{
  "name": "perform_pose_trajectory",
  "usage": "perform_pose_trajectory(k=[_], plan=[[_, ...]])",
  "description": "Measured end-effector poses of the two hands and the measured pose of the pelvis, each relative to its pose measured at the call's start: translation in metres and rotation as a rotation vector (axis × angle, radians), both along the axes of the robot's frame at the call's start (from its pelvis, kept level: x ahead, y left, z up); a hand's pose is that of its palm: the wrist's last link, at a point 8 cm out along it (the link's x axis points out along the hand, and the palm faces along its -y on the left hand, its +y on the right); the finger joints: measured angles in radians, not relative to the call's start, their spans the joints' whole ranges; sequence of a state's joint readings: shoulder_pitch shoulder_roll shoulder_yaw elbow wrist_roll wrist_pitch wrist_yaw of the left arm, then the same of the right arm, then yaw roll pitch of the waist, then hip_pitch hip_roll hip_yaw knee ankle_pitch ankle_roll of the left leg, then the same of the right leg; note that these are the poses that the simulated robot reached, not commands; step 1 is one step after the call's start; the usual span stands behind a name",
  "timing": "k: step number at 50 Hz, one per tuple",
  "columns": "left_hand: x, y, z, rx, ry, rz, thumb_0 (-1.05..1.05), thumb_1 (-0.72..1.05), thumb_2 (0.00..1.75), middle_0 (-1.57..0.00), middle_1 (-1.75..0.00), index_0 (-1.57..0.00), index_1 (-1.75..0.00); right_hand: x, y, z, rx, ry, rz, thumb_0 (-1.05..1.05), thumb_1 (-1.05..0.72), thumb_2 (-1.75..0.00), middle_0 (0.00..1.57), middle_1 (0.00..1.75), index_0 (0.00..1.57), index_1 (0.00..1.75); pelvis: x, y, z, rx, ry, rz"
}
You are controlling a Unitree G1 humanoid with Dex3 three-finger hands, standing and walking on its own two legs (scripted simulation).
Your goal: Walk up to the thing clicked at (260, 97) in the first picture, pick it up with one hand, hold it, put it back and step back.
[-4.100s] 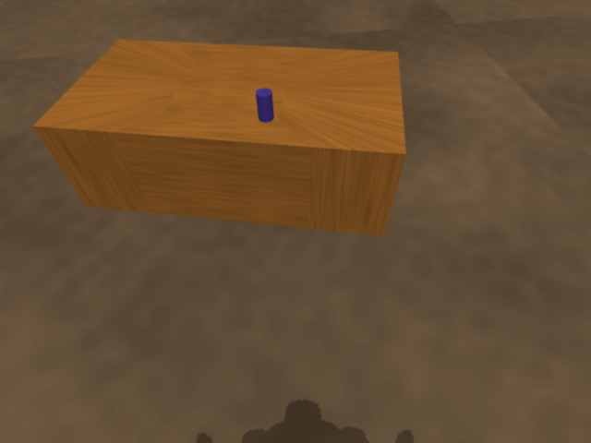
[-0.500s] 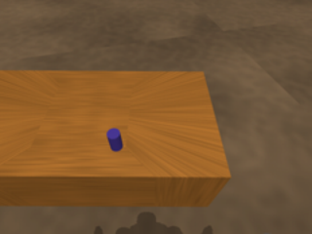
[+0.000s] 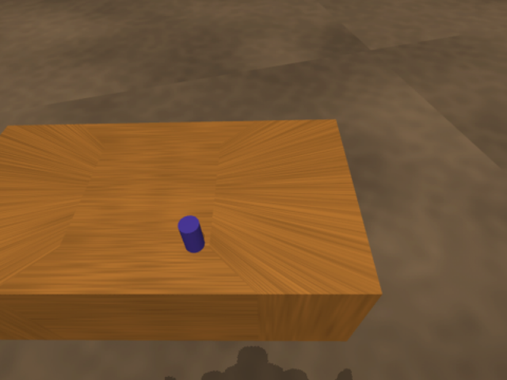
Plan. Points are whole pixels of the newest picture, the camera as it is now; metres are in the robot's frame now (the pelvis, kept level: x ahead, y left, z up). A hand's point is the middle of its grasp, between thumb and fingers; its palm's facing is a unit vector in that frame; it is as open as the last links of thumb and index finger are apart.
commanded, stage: walk up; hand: left
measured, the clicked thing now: (191, 234) +0.53 +0.20 -0.28
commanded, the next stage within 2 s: stand in 0.42 s
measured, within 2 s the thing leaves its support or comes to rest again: neither
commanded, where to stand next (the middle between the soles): +0.06 -0.01 m, yaw -1 degrees
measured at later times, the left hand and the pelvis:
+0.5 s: hand out of the picture +0.10 +0.24 -0.15, palm faces -0.01 -0.94 -0.33, open 7.4 cm; pelvis +0.00 +0.00 +0.00, yaw +0 degrees
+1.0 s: hand out of the picture +0.06 +0.25 -0.16, palm faces -0.01 -0.94 -0.35, open 7.4 cm; pelvis +0.00 -0.01 +0.00, yaw +1 degrees
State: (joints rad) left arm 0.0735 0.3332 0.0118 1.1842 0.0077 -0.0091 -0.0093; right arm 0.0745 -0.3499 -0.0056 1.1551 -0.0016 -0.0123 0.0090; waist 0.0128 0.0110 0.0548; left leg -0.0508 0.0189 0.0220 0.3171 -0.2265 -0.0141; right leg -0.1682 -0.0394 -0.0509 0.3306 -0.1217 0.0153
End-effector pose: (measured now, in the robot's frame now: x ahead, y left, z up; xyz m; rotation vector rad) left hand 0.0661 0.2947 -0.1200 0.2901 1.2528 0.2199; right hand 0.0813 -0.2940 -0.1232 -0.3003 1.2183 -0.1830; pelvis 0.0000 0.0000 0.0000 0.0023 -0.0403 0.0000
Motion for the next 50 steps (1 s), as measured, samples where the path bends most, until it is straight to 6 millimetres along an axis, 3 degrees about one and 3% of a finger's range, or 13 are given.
perform_pose_trajectory(k=[23,50], plan=[[0.023,-0.007,0.002,-0.005,-0.055,-0.032,0.01,0.91,0.90,-0.20,-0.30,-0.20,-0.30,-0.014,-0.008,0.002,-0.014,0.007,-0.020,0.00,-0.90,-0.89,0.20,0.30,0.21,0.30,0.001,-0.004,0.000,0.000,-0.002,-0.003],[-0.011,-0.005,0.002,0.013,0.004,-0.010,0.01,0.91,0.90,-0.20,-0.30,-0.20,-0.30,-0.019,-0.012,-0.001,-0.006,0.031,0.009,0.00,-0.90,-0.89,0.20,0.30,0.21,0.30,-0.001,-0.009,0.000,0.000,-0.002,0.009]])
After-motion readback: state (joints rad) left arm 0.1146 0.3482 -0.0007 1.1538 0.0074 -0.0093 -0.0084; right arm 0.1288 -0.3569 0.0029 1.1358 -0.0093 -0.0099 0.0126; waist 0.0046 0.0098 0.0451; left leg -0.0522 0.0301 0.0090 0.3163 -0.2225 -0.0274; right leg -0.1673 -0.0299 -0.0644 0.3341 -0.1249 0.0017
